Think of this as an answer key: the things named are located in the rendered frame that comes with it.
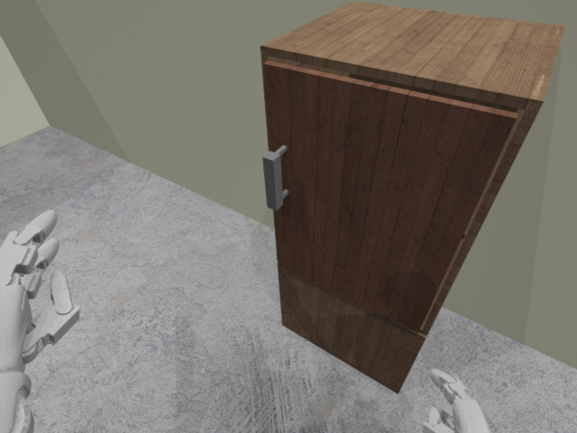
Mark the handle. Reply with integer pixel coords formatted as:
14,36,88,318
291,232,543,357
262,145,289,211

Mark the right robot hand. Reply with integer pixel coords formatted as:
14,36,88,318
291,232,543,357
423,369,491,433

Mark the cupboard door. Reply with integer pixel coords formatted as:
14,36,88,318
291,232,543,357
263,60,518,333

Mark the left robot hand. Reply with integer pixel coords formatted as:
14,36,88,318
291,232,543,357
0,209,79,373

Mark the robot left forearm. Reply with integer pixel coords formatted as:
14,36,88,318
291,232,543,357
0,371,34,433

